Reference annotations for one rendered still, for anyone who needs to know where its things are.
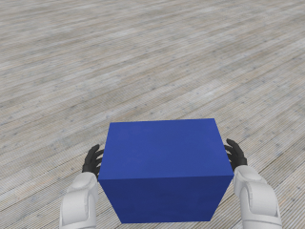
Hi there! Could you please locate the robot left forearm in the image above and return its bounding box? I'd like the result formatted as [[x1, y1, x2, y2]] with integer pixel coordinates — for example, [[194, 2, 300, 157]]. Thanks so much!
[[59, 172, 99, 229]]

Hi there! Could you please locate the robot right hand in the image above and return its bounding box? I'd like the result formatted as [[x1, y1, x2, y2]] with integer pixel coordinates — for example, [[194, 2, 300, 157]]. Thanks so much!
[[224, 138, 248, 172]]

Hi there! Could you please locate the robot right forearm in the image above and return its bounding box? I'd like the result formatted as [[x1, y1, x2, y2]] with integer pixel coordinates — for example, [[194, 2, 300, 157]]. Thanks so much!
[[233, 165, 282, 229]]

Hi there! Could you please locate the carton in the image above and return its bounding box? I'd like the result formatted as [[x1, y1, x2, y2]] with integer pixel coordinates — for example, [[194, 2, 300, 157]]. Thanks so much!
[[97, 118, 234, 224]]

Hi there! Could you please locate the robot left hand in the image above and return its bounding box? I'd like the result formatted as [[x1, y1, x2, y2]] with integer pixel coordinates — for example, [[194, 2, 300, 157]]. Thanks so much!
[[82, 144, 104, 182]]

